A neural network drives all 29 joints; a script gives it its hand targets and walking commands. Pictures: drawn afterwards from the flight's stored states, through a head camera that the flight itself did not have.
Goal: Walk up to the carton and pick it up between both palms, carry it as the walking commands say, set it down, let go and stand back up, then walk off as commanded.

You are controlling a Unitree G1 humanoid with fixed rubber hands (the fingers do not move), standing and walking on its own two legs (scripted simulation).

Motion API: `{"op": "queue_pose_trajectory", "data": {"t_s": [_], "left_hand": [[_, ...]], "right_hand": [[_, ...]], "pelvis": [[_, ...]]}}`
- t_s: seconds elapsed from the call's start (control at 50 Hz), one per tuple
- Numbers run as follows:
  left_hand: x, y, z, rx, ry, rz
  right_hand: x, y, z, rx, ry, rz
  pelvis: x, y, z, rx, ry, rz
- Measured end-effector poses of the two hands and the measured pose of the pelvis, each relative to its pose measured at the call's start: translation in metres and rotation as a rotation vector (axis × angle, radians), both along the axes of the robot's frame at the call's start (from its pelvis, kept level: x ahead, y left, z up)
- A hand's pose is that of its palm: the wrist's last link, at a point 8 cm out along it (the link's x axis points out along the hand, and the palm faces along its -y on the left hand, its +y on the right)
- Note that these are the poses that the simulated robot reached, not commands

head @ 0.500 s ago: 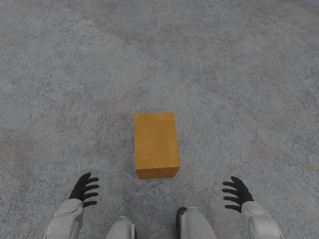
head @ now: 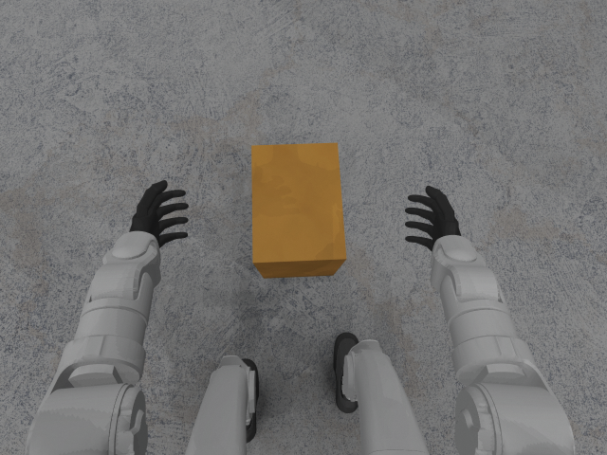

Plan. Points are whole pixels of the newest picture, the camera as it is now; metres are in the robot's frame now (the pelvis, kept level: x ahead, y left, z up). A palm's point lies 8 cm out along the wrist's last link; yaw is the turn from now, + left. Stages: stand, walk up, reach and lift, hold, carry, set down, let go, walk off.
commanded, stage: reach and lift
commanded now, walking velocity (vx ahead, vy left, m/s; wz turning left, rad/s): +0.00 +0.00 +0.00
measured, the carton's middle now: (296, 217) +0.55 -0.01 -0.54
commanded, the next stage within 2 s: none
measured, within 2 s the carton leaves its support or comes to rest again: neither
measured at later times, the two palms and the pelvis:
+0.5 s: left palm (176, 156) +0.53 +0.17 -0.12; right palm (423, 161) +0.51 -0.20 -0.13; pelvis +0.00 +0.00 -0.02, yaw +0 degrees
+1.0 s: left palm (199, 186) +0.53 +0.17 -0.24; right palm (404, 188) +0.51 -0.21 -0.25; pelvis -0.01 +0.01 -0.12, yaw +2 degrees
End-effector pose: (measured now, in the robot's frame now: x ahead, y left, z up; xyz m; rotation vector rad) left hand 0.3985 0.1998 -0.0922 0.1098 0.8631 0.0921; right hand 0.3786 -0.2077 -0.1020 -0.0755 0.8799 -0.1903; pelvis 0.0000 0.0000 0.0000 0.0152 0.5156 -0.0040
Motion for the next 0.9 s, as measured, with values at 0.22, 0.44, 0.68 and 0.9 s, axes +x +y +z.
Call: {"op": "queue_pose_trajectory", "data": {"t_s": [0.22, 0.44, 0.68, 0.9], "left_hand": [[0.061, -0.014, -0.019, -0.007, -0.116, -0.002], [0.119, -0.024, -0.024, -0.019, -0.225, 0.009], [0.131, -0.030, -0.057, -0.019, -0.244, -0.005], [0.129, -0.030, -0.115, -0.012, -0.237, 0.007]], "right_hand": [[0.055, -0.007, -0.019, 0.004, -0.112, 0.002], [0.120, 0.001, -0.022, 0.018, -0.232, 0.012], [0.130, 0.003, -0.054, 0.022, -0.243, 0.011], [0.129, -0.002, -0.110, 0.015, -0.231, -0.004]], "pelvis": [[0.005, -0.004, -0.010, 0.016, 0.123, -0.012], [0.001, -0.001, -0.019, 0.020, 0.212, -0.012], [-0.001, 0.007, -0.033, 0.015, 0.293, 0.000], [-0.009, 0.010, -0.088, 0.009, 0.336, 0.012]]}}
